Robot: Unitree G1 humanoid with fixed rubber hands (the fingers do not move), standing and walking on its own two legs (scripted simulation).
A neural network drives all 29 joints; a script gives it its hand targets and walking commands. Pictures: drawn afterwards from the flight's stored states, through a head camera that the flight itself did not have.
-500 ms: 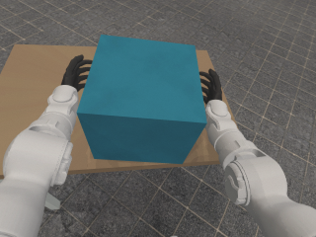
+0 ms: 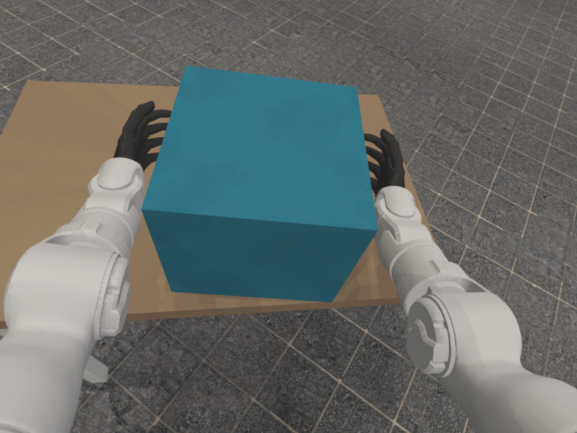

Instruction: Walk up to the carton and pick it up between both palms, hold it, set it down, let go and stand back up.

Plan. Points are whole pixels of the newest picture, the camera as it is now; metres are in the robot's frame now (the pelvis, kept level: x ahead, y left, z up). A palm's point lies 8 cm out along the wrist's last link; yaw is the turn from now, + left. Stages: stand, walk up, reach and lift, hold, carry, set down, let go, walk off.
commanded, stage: reach and lift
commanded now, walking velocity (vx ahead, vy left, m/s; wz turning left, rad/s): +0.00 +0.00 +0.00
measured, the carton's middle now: (263, 190) +0.47 -0.01 +0.02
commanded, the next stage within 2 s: none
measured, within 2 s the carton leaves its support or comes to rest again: leaves its support in 1.04 s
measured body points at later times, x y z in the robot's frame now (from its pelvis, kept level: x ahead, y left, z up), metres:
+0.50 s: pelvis +0.02 +0.01 +0.02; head +0.09 +0.03 +0.47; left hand +0.49 +0.17 +0.08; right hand +0.42 -0.19 +0.08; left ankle +0.01 +0.10 -0.72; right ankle +0.01 -0.12 -0.72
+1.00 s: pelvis +0.02 +0.00 +0.03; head +0.06 +0.01 +0.47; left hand +0.46 +0.18 +0.09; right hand +0.40 -0.18 +0.08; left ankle +0.01 +0.10 -0.72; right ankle +0.01 -0.12 -0.72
